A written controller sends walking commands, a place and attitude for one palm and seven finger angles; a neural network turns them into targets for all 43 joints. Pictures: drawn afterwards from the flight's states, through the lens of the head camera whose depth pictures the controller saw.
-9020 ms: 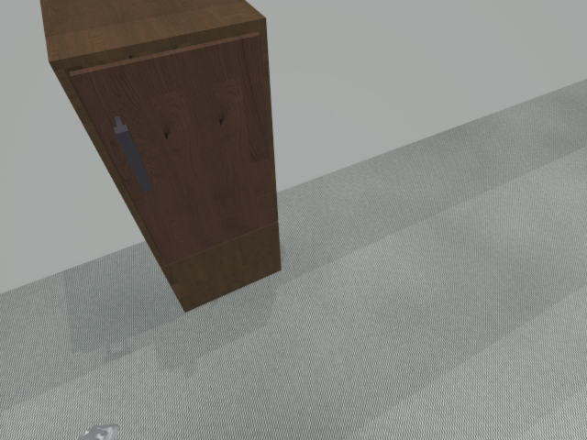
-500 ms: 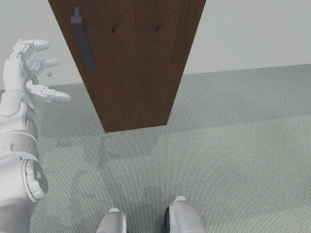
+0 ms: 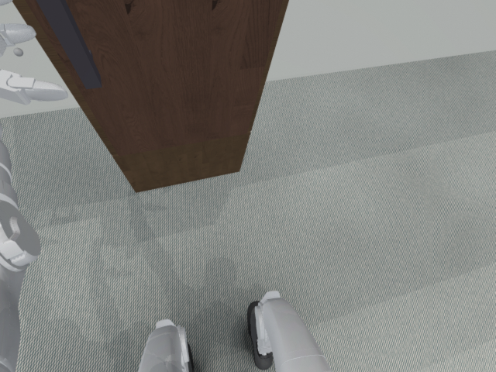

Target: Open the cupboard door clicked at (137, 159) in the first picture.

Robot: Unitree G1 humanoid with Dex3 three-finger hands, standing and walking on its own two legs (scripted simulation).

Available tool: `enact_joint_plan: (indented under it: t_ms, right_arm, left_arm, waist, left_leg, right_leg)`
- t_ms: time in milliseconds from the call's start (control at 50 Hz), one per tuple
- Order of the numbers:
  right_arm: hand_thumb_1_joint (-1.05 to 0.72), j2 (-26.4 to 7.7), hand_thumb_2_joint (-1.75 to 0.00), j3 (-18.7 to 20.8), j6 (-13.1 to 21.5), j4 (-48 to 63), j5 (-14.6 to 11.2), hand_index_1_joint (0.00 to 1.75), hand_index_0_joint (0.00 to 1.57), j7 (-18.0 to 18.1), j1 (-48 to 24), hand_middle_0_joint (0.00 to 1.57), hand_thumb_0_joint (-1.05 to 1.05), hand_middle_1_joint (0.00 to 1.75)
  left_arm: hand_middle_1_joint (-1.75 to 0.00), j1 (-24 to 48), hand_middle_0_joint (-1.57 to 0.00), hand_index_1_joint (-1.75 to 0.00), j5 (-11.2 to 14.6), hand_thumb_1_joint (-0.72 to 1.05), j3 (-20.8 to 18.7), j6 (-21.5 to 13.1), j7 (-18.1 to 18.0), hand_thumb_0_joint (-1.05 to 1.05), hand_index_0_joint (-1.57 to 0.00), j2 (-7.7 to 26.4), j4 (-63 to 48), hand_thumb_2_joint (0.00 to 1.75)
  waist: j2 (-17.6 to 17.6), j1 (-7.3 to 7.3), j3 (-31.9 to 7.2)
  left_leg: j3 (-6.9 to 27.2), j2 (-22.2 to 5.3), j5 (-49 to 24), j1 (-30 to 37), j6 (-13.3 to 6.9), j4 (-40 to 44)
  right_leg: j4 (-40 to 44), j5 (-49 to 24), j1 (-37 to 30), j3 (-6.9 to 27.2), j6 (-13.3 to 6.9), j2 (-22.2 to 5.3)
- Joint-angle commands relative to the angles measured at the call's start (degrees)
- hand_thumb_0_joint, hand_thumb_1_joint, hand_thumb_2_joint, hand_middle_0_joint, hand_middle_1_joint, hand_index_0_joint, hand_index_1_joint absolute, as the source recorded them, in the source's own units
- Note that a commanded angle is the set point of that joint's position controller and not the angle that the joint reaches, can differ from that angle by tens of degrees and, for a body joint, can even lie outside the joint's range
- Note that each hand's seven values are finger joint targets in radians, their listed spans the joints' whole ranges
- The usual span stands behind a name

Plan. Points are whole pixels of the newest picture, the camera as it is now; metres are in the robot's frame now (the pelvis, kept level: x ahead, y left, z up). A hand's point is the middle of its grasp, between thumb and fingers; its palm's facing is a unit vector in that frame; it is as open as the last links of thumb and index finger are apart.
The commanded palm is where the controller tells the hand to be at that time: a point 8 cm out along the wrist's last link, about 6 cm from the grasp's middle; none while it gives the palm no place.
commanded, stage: move the hooked fingers beside the handle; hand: left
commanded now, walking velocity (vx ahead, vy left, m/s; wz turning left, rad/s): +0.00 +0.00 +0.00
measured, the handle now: (71, 31) +0.59 +0.17 +0.08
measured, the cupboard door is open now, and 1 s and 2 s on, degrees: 0 0 0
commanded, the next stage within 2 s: slide the fingers in behind the handle in 0.72 s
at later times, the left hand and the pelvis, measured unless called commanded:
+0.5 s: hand (18, 64) +0.54 +0.23 +0.08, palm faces +0.11 -0.99 -0.01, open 14.0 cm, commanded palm +0.52 +0.27 +0.07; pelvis +0.01 +0.00 +0.01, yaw +0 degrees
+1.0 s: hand (23, 67) +0.54 +0.23 +0.08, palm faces +0.10 -0.99 -0.01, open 14.0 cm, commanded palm +0.52 +0.26 +0.07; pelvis +0.00 +0.00 +0.00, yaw +0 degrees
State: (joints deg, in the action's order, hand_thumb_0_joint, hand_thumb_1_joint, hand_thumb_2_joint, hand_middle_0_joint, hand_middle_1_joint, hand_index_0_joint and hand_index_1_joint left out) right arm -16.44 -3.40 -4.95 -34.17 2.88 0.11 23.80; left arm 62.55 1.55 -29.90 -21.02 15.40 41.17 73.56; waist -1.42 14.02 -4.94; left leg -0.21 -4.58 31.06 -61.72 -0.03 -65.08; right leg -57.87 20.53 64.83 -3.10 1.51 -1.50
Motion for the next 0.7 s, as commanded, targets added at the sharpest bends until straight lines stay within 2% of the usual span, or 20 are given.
enact_joint_plan:
  t_ms: [0, 40, 100, 140, 180, 200, 260, 320, 360, 400, 420, 440, 460, 500, 520, 540, 560, 600, 640, 680]
  right_arm:
    - [-0.9, -10.9, -0.9, 4.04, -0.52, 2.56, 0.11, 0.3, 0.2, 0.39, 12.95, 0.2, 0.0, 0.3]
    - [-0.9, -10.64, -0.9, 4.02, -0.86, 2.46, 0.03, 0.3, 0.2, 0.17, 12.82, 0.2, 0.0, 0.3]
    - [-0.9, -10.65, -0.9, 4.37, -1.16, 2.97, 0.02, 0.3, 0.2, 0.22, 12.89, 0.2, 0.0, 0.3]
    - [-0.9, -10.32, -0.9, 4.45, -1.03, 2.39, 0.16, 0.3, 0.2, -0.04, 12.69, 0.2, 0.0, 0.3]
    - [-0.9, -10.32, -0.9, 4.62, -1.22, 2.42, 0.18, 0.3, 0.2, -0.16, 12.92, 0.2, 0.0, 0.3]
    - [-0.9, -10.01, -0.9, 4.71, -1.18, 2.28, 0.15, 0.3, 0.2, -0.31, 12.64, 0.2, 0.0, 0.3]
    - [-0.9, -10.09, -0.9, 4.56, -1.45, 2.21, 0.05, 0.3, 0.2, -0.22, 12.46, 0.2, 0.0, 0.3]
    - [-0.9, -9.75, -0.9, 4.53, -1.54, 2.31, -0.12, 0.3, 0.2, -0.26, 11.96, 0.2, 0.0, 0.3]
    - [-0.9, -9.65, -0.9, 4.83, -1.42, 2.66, 0.01, 0.3, 0.2, -0.27, 12.05, 0.2, 0.0, 0.3]
    - [-0.9, -9.6, -0.9, 4.88, -1.49, 2.21, -0.1, 0.3, 0.2, -0.36, 11.77, 0.2, 0.0, 0.3]
    - [-0.9, -9.56, -0.9, 4.92, -1.43, 2.34, -0.06, 0.3, 0.2, -0.37, 11.45, 0.2, 0.0, 0.3]
    - [-0.9, -9.6, -0.9, 4.86, -1.44, 2.47, -0.18, 0.3, 0.2, -0.33, 11.32, 0.2, 0.0, 0.3]
    - [-0.9, -9.59, -0.9, 4.61, -1.4, 2.51, -0.16, 0.3, 0.2, -0.22, 11.22, 0.2, 0.0, 0.3]
    - [-0.9, -9.62, -0.9, 4.48, -1.38, 2.63, -0.28, 0.3, 0.2, -0.07, 10.83, 0.2, 0.0, 0.3]
    - [-0.9, -9.7, -0.9, 4.4, -1.32, 2.71, -0.27, 0.3, 0.2, 0.06, 10.65, 0.2, 0.0, 0.3]
    - [-0.9, -9.69, -0.9, 4.35, -1.21, 2.91, -0.26, 0.3, 0.2, 0.13, 10.44, 0.2, 0.0, 0.3]
    - [-0.9, -9.6, -0.9, 4.39, -1.03, 2.95, -0.09, 0.3, 0.2, 0.15, 10.47, 0.2, 0.0, 0.3]
    - [-0.9, -9.62, -0.9, 4.82, -0.91, 2.76, 0.04, 0.3, 0.2, -0.02, 10.67, 0.2, 0.0, 0.3]
    - [-0.9, -9.44, -0.9, 4.82, -0.87, 2.43, -0.15, 0.3, 0.2, -0.17, 10.26, 0.2, 0.0, 0.3]
    - [-0.9, -9.68, -0.9, 4.61, -0.99, 2.1, -0.37, 0.3, 0.2, 0.05, 10.26, 0.2, 0.0, 0.3]
  left_arm:
    - [-1.2, 19.14, -0.3, -1.2, 0.22, -0.5, -1.66, -2.38, -0.06, 0.0, -0.3, 15.36, -12.36, 0.3]
    - [-1.2, 19.68, -0.3, -1.2, 0.24, -0.5, -0.3, -1.82, -0.04, 0.0, -0.3, 13.7, -12.6, 0.3]
    - [-1.2, 18.98, -0.3, -1.2, 1.05, -0.5, -2.42, -3.06, 0.01, 0.0, -0.3, 15.38, -16.97, 0.3]
    - [-1.2, 20.98, -0.3, -1.2, 1.53, -0.5, -1.82, -4.08, -0.21, 0.0, -0.3, 14.02, -18.74, 0.3]
    - [-1.2, 19.36, -0.3, -1.2, 1.64, -0.5, -2.76, -4.95, -0.6, 0.0, -0.3, 14.63, -20.09, 0.3]
    - [-1.2, 18.62, -0.3, -1.2, 1.59, -0.5, -1.48, -4.86, -0.65, 0.0, -0.3, 12.59, -19.75, 0.3]
    - [-1.2, 16.77, -0.3, -1.2, 1.73, -0.5, -1.83, -4.33, -0.9, 0.0, -0.3, 12.75, -17.91, 0.3]
    - [-1.2, 16.16, -0.3, -1.2, 1.72, -0.5, 0.28, -3.91, -0.98, 0.0, -0.3, 10.0, -17.39, 0.3]
    - [-1.2, 16.43, -0.3, -1.2, 2.17, -0.5, 0.01, -4.79, -1.21, 0.0, -0.3, 9.38, -19.85, 0.3]
    - [-1.2, 15.47, -0.3, -1.2, 2.46, -0.5, 0.64, -4.81, -1.31, 0.0, -0.3, 8.2, -17.95, 0.3]
    - [-1.2, 15.83, -0.3, -1.2, 2.57, -0.5, 0.55, -5.07, -1.33, 0.0, -0.3, 8.17, -18.59, 0.3]
    - [-1.2, 14.06, -0.3, -1.2, 2.26, -0.5, 0.21, -4.74, -1.42, 0.0, -0.3, 8.47, -16.05, 0.3]
    - [-1.2, 15.32, -0.3, -1.2, 2.41, -0.5, 0.77, -4.92, -1.4, 0.0, -0.3, 8.1, -16.0, 0.3]
    - [-1.2, 15.45, -0.3, -1.2, 1.71, -0.5, 0.46, -4.72, -1.53, 0.0, -0.3, 9.32, -14.28, 0.3]
    - [-1.2, 16.07, -0.3, -1.2, 1.53, -0.5, -0.03, -4.84, -1.56, 0.0, -0.3, 10.35, -14.66, 0.3]
    - [-1.2, 16.58, -0.3, -1.2, 1.27, -0.5, 0.02, -5.1, -1.59, 0.0, -0.3, 10.86, -15.04, 0.3]
    - [-1.2, 18.98, -0.3, -1.2, 1.51, -0.5, 0.56, -6.12, -1.6, 0.0, -0.3, 10.19, -18.11, 0.3]
    - [-1.2, 18.0, -0.3, -1.2, 1.95, -0.5, -0.56, -7.12, -1.61, 0.0, -0.3, 10.4, -19.61, 0.3]
    - [-1.2, 16.47, -0.3, -1.2, 2.45, -0.5, 0.64, -6.63, -1.23, 0.0, -0.3, 8.25, -17.66, 0.3]
    - [-1.2, 16.76, -0.3, -1.2, 2.41, -0.5, 1.06, -5.46, -0.92, 0.0, -0.3, 8.32, -14.83, 0.3]
  waist:
    - [-10.83, -1.2, -33.09]
    - [-10.72, -0.5, -30.87]
    - [-11.97, -1.74, -35.14]
    - [-12.31, -1.29, -34.57]
    - [-14.17, -2.12, -35.95]
    - [-14.44, -1.9, -35.05]
    - [-11.39, -1.85, -31.54]
    - [-11.33, -1.61, -30.3]
    - [-12.75, -2.07, -32.26]
    - [-10.42, -1.63, -30.54]
    - [-10.87, -1.84, -30.97]
    - [-8.65, -1.99, -29.56]
    - [-9.35, -1.41, -28.24]
    - [-8.78, -1.54, -27.18]
    - [-7.36, -1.55, -27.61]
    - [-8.36, -1.64, -27.93]
    - [-11.17, -1.53, -29.86]
    - [-11.72, -2.42, -34.71]
    - [-10.88, -2.08, -32.65]
    - [-8.89, -1.1, -29.41]
  left_leg:
    - [2.71, 2.09, -31.31, 19.82, -0.97, 7.15]
    - [2.41, 2.04, -29.51, 18.51, -1.17, 7.42]
    - [2.53, 2.04, -32.44, 21.49, -0.85, 7.46]
    - [2.81, 1.91, -32.59, 22.42, -0.72, 7.36]
    - [3.24, 1.75, -36.53, 25.7, -0.24, 7.52]
    - [3.05, 1.7, -36.92, 26.25, -0.24, 7.37]
    - [2.93, 1.76, -34.7, 23.82, -0.57, 7.98]
    - [2.83, 1.82, -35.02, 24.08, -0.36, 8.34]
    - [3.06, 1.76, -37.93, 26.38, -0.21, 8.04]
    - [3.11, 1.65, -36.79, 25.76, -0.06, 8.19]
    - [2.76, 1.92, -35.53, 24.83, -0.21, 8.16]
    - [2.48, 2.13, -33.44, 22.76, -0.4, 8.34]
    - [2.41, 2.18, -33.04, 22.22, -0.56, 8.33]
    - [2.08, 2.45, -30.11, 19.94, -0.73, 8.31]
    - [2.0, 2.56, -29.04, 18.5, -0.93, 8.12]
    - [2.18, 2.64, -28.81, 18.84, -0.82, 8.31]
    - [2.53, 2.53, -31.13, 21.58, -0.58, 8.05]
    - [2.93, 2.35, -34.86, 24.9, -0.06, 7.37]
    - [2.52, 2.32, -34.16, 23.92, -0.16, 7.28]
    - [2.23, 2.42, -30.18, 20.41, -0.7, 7.42]
  right_leg:
    - [3.34, -18.77, -21.52, 0.38, -2.23, 3.44]
    - [3.82, -18.07, -21.4, 0.35, -2.11, 3.5]
    - [3.46, -20.07, -23.11, 0.37, -2.36, 3.68]
    - [3.6, -19.76, -22.57, 0.21, -2.4, 3.86]
    - [3.49, -20.59, -22.09, -0.1, -2.58, 3.97]
    - [3.72, -20.44, -21.2, -0.11, -2.53, 4.05]
    - [4.12, -20.15, -22.29, -0.32, -2.58, 4.08]
    - [4.45, -20.0, -21.8, -0.42, -2.37, 4.0]
    - [4.06, -21.2, -21.83, -0.38, -2.63, 4.02]
    - [4.48, -20.28, -21.31, -0.54, -2.34, 4.1]
    - [4.41, -20.5, -22.29, -0.29, -2.33, 3.98]
    - [4.5, -20.03, -22.93, -0.26, -2.35, 3.98]
    - [4.46, -20.22, -22.45, -0.15, -2.46, 3.92]
    - [4.41, -18.89, -22.59, 0.14, -2.32, 3.78]
    - [4.16, -19.07, -23.73, 0.35, -2.26, 3.7]
    - [4.11, -18.7, -23.74, 0.38, -2.3, 3.61]
    - [3.61, -19.31, -22.69, 0.28, -2.56, 3.59]
    - [3.19, -20.69, -23.28, 0.14, -2.52, 3.64]
    - [3.58, -20.68, -23.0, 0.13, -2.38, 3.73]
    - [3.95, -19.32, -22.6, 0.29, -2.17, 3.67]
